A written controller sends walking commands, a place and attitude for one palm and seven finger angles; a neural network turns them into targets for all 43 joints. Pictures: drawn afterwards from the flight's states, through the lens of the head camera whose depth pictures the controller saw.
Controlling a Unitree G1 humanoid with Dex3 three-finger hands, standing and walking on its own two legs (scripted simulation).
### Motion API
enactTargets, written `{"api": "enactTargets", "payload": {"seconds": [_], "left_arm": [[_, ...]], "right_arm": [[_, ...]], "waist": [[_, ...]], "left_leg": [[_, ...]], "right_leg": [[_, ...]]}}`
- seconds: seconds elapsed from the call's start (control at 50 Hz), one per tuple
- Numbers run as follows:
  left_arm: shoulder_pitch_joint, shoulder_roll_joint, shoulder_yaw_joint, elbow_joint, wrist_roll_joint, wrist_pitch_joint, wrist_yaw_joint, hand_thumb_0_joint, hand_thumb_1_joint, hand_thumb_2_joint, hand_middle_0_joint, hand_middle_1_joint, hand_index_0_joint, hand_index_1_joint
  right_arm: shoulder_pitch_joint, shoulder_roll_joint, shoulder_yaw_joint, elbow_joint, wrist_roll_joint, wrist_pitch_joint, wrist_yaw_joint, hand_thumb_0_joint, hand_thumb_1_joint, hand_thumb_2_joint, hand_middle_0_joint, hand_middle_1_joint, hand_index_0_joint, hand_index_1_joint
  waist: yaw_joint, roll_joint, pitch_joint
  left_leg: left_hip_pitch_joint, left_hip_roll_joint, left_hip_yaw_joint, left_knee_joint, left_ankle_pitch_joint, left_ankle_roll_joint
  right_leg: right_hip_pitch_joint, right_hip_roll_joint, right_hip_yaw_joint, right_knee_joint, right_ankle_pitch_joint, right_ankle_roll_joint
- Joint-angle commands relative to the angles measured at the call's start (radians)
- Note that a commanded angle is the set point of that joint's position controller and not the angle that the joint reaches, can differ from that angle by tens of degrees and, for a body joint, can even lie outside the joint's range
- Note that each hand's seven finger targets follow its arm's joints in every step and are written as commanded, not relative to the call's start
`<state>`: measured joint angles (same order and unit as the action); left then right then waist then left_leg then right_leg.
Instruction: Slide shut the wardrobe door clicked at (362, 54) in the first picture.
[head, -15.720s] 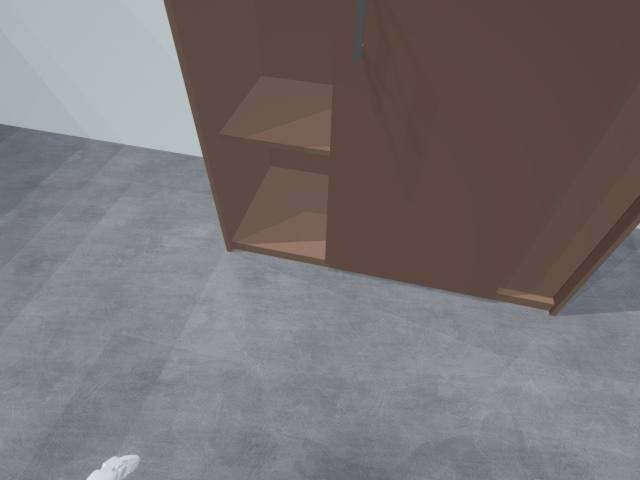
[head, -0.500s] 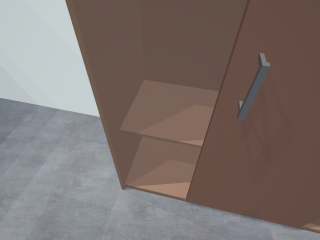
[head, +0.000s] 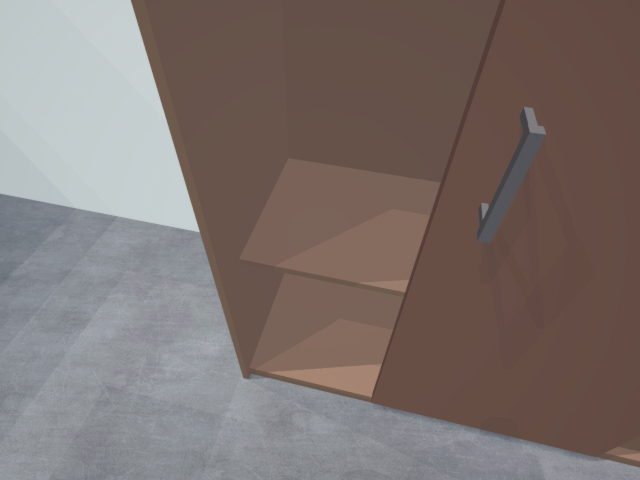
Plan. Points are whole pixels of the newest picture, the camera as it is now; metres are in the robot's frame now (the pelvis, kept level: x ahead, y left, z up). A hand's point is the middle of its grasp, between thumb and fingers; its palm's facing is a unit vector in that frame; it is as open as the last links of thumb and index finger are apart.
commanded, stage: look again from close up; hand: right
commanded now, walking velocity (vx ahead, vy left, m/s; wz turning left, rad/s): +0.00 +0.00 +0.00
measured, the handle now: (504, 180) +0.44 -0.20 +0.18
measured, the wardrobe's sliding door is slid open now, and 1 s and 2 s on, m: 0.40 0.40 0.40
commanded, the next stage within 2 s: raise the hand with hooked fingers in 0.68 s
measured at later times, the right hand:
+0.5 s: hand out of the picture -0.02 -0.15 -0.18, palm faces +0.06 +0.98 -0.17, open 7.4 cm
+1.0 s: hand (481, 439) +0.19 -0.18 -0.02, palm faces +0.23 +0.95 -0.20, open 7.6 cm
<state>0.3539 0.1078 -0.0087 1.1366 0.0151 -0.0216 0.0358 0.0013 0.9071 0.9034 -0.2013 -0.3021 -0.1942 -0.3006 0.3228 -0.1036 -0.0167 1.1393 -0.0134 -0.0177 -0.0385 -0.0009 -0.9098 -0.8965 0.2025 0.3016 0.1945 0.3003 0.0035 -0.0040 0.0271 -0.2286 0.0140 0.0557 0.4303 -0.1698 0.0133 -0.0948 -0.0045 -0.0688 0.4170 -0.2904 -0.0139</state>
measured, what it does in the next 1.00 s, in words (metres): stands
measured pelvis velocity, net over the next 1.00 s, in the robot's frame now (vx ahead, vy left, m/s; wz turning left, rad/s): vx -0.02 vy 0.01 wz -0.03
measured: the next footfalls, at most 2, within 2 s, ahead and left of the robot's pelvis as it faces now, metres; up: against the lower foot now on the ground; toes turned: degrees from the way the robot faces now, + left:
none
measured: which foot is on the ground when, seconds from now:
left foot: down 0.00-1.00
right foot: down 0.00-1.00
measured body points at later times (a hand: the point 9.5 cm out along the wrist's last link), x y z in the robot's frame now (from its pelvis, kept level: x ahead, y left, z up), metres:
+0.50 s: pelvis +0.00 +0.01 +0.00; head +0.00 +0.01 +0.45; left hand -0.03 +0.21 -0.16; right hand -0.02 -0.20 -0.16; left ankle +0.04 +0.11 -0.74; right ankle -0.04 -0.11 -0.74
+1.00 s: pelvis -0.02 +0.01 -0.01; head +0.00 +0.03 +0.44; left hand +0.09 +0.28 -0.12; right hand +0.18 -0.22 +0.00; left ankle +0.04 +0.11 -0.74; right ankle -0.04 -0.11 -0.74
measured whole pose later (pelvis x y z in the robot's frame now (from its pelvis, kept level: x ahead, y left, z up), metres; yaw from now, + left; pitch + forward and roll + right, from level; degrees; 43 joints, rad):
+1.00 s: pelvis -0.02 +0.01 -0.01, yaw -2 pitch +2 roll -1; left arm 0.30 0.28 0.01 0.79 -0.01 -0.33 0.08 0.02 0.92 0.90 -0.21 -0.30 -0.20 -0.30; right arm 0.37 -0.20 -0.03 0.08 0.12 -0.06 -0.14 0.04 -0.86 -0.86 0.21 0.36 0.20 0.36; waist 0.04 -0.02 -0.01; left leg -0.40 0.04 0.07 0.57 -0.21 0.03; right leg -0.27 0.01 -0.04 0.54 -0.31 -0.01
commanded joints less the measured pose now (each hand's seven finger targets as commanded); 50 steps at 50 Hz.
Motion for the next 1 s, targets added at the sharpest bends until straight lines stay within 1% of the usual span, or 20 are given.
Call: {"api": "enactTargets", "payload": {"seconds": [0.0,0.06,0.14,0.26,0.36,0.52,0.62,0.74,0.76,0.78,0.8,0.82,0.84,0.86,0.88,0.9,0.92,0.94,0.96,0.98], "left_arm": [[0.098,0.084,0.016,-0.016,0.001,-0.005,0.006,0.0,0.9,0.9,-0.2,-0.3,-0.2,-0.3],[0.096,0.08,0.018,-0.016,-0.001,-0.006,0.007,0.0,0.9,0.9,-0.2,-0.3,-0.2,-0.3],[0.095,0.085,0.017,-0.014,0.001,-0.005,0.006,0.0,0.9,0.9,-0.2,-0.3,-0.2,-0.3],[0.093,0.085,0.016,-0.014,-0.001,-0.007,0.008,0.0,0.9,0.9,-0.2,-0.3,-0.2,-0.3],[0.097,0.085,0.017,-0.015,0.0,-0.005,0.007,0.0,0.9,0.9,-0.2,-0.3,-0.2,-0.3],[0.093,0.089,0.016,-0.012,0.001,-0.006,0.007,0.0,0.9,0.9,-0.2,-0.3,-0.2,-0.3],[0.094,0.088,0.015,-0.012,0.001,-0.009,0.007,0.0,0.9,0.9,-0.2,-0.3,-0.2,-0.3],[0.095,0.089,0.015,-0.012,0.002,-0.006,0.007,0.0,0.9,0.9,-0.2,-0.3,-0.2,-0.3],[-0.032,0.189,0.022,-0.14,-0.001,-0.005,-0.003,0.0,0.9,0.9,-0.2,-0.3,-0.2,-0.3],[-0.171,0.329,0.0,-0.512,-0.069,-0.167,0.031,0.0,0.9,0.9,-0.2,-0.3,-0.2,-0.3],[-0.129,0.3,0.023,-0.445,-0.052,-0.254,0.058,0.0,0.9,0.9,-0.2,-0.3,-0.2,-0.3],[-0.115,0.281,0.016,-0.345,-0.045,-0.274,0.064,0.0,0.9,0.9,-0.2,-0.3,-0.2,-0.3],[-0.104,0.246,0.02,-0.378,-0.068,-0.285,0.059,0.0,0.9,0.9,-0.2,-0.3,-0.2,-0.3],[-0.116,0.261,0.023,-0.421,-0.084,-0.309,0.06,0.0,0.9,0.9,-0.2,-0.3,-0.2,-0.3],[-0.125,0.284,0.025,-0.467,-0.073,-0.343,0.069,0.0,0.9,0.9,-0.2,-0.3,-0.2,-0.3],[-0.109,0.284,0.041,-0.49,-0.045,-0.374,0.075,0.0,0.9,0.9,-0.2,-0.3,-0.2,-0.3],[-0.107,0.276,0.049,-0.513,-0.026,-0.394,0.071,0.0,0.9,0.9,-0.2,-0.3,-0.2,-0.3],[-0.113,0.262,0.058,-0.531,-0.012,-0.402,0.058,0.0,0.9,0.9,-0.2,-0.3,-0.2,-0.3],[-0.122,0.257,0.07,-0.544,-0.011,-0.404,0.037,0.0,0.9,0.9,-0.2,-0.3,-0.2,-0.3],[-0.137,0.243,0.072,-0.554,-0.011,-0.408,0.009,0.0,0.9,0.9,-0.2,-0.3,-0.2,-0.3]], "right_arm": [[0.077,-0.086,-0.01,-0.019,-0.002,-0.011,-0.003,0.0,-0.9,-0.9,0.2,0.3,0.2,0.3],[0.077,-0.088,-0.009,-0.018,-0.003,-0.011,-0.003,0.0,-0.9,-0.9,0.2,0.3,0.2,0.3],[0.074,-0.088,-0.011,-0.018,-0.003,-0.01,-0.002,0.0,-0.9,-0.9,0.2,0.3,0.2,0.3],[0.074,-0.088,-0.009,-0.016,-0.003,-0.01,-0.003,0.0,-0.9,-0.9,0.2,0.3,0.2,0.3],[0.073,-0.09,-0.01,-0.018,-0.003,-0.011,-0.002,0.0,-0.9,-0.9,0.2,0.3,0.2,0.3],[0.067,-0.094,-0.011,-0.018,-0.003,-0.01,-0.002,0.0,-0.9,-0.9,0.2,0.3,0.2,0.3],[0.069,-0.095,-0.013,-0.018,-0.003,-0.011,-0.002,0.0,-0.9,-0.9,0.2,0.3,0.2,0.3],[0.067,-0.096,-0.012,-0.015,-0.002,-0.012,-0.002,0.0,-0.9,-0.9,0.2,0.3,0.2,0.3],[-0.015,-0.249,0.023,-0.092,0.005,-0.04,0.004,0.0,-0.9,-0.9,0.2,0.3,0.2,0.3],[-0.772,-0.341,-0.04,-1.539,0.174,-0.179,-0.019,0.0,-0.877,-0.89,0.202,0.315,0.202,0.315],[-0.344,-0.308,-0.036,-1.4,0.123,-0.104,-0.07,0.0,-0.853,-0.88,0.203,0.33,0.203,0.33],[-0.174,-0.152,0.012,-1.08,0.129,-0.045,-0.107,0.0,-0.83,-0.87,0.205,0.345,0.205,0.345],[-0.01,-0.024,0.096,-1.032,0.145,0.024,-0.115,0.0,-0.807,-0.86,0.207,0.36,0.207,0.36],[0.017,0.012,0.12,-1.095,0.158,0.046,-0.095,0.0,-0.783,-0.85,0.208,0.375,0.208,0.375],[-0.096,-0.055,0.082,-1.243,0.167,-0.013,-0.092,0.0,-0.76,-0.84,0.21,0.39,0.21,0.39],[-0.065,-0.122,0.022,-1.311,0.144,-0.067,-0.102,0.0,-0.737,-0.83,0.212,0.405,0.212,0.405],[-0.017,-0.127,0.003,-1.308,0.123,-0.101,-0.109,0.0,-0.713,-0.82,0.213,0.42,0.213,0.42],[0.03,-0.1,-0.008,-1.278,0.125,-0.135,-0.102,0.0,-0.69,-0.81,0.215,0.435,0.215,0.435],[0.149,-0.091,-0.041,-1.189,0.138,-0.173,-0.077,0.0,-0.667,-0.8,0.217,0.45,0.217,0.45],[0.196,-0.043,-0.028,-1.15,0.166,-0.232,-0.043,0.0,-0.643,-0.79,0.218,0.465,0.218,0.465]], "waist": [[0.0,-0.001,0.074],[-0.002,0.004,0.072],[-0.001,0.006,0.081],[-0.002,-0.004,0.071],[0.0,0.013,0.067],[-0.002,-0.005,0.083],[-0.002,0.0,0.059],[0.0,0.004,0.071],[0.03,0.0,0.159],[0.111,-0.147,-0.267],[0.015,-0.255,-0.281],[0.023,-0.202,-0.12],[0.029,-0.057,-0.04],[0.04,0.052,-0.002],[0.064,0.163,-0.029],[0.051,0.203,-0.111],[0.046,0.239,-0.112],[0.032,0.273,-0.092],[-0.011,0.224,-0.083],[-0.032,0.212,-0.07]], "left_leg": [[0.041,0.092,-0.107,-0.078,0.049,0.02],[0.048,0.088,-0.101,-0.073,0.073,0.019],[0.04,0.088,-0.11,-0.081,0.036,0.019],[0.048,0.088,-0.101,-0.073,0.077,0.02],[0.046,0.087,-0.11,-0.081,0.055,0.021],[0.039,0.086,-0.11,-0.081,0.048,0.02],[0.052,0.088,-0.11,-0.076,0.069,0.022],[0.04,0.088,-0.115,-0.086,0.049,0.023],[0.026,0.039,-0.063,-0.003,0.106,0.03],[0.032,-0.013,-0.112,-0.014,0.075,0.025],[0.091,-0.024,-0.092,0.02,0.006,0.054],[0.028,-0.01,-0.048,-0.008,-0.034,0.035],[0.011,-0.006,-0.034,-0.023,-0.084,0.025],[-0.036,-0.007,-0.02,-0.027,-0.118,0.017],[-0.054,0.003,-0.023,-0.023,-0.176,-0.003],[-0.054,0.001,-0.028,-0.011,-0.231,-0.011],[-0.081,0.001,-0.027,0.011,-0.258,-0.014],[-0.115,0.005,-0.025,0.037,-0.275,-0.013],[-0.122,0.007,-0.031,0.065,-0.271,0.0],[-0.151,0.017,-0.022,0.121,-0.245,0.0]], "right_leg": [[-0.131,-0.105,0.088,-0.116,0.063,-0.014],[-0.129,-0.109,0.086,-0.115,0.076,-0.014],[-0.137,-0.106,0.087,-0.121,0.046,-0.013],[-0.127,-0.112,0.085,-0.118,0.082,-0.014],[-0.126,-0.108,0.086,-0.114,0.065,-0.014],[-0.134,-0.109,0.085,-0.122,0.058,-0.011],[-0.121,-0.109,0.084,-0.119,0.078,-0.012],[-0.121,-0.108,0.081,-0.117,0.065,-0.01],[-0.214,-0.027,0.097,-0.103,0.184,-0.022],[-0.063,0.023,0.026,-0.03,0.202,-0.033],[0.005,0.016,0.019,-0.075,0.222,0.004],[-0.099,-0.002,-0.001,-0.096,0.125,0.011],[-0.196,-0.015,0.05,-0.104,0.042,-0.007],[-0.239,-0.016,0.063,-0.082,0.003,-0.02],[-0.231,-0.013,0.084,-0.043,-0.019,-0.033],[-0.229,0.0,0.08,-0.001,-0.017,-0.038],[-0.281,0.013,0.082,0.036,-0.014,-0.038],[-0.335,0.019,0.088,0.074,-0.008,-0.032],[-0.375,0.022,0.083,0.099,0.006,-0.018],[-0.42,0.019,0.085,0.148,0.003,-0.004]]}}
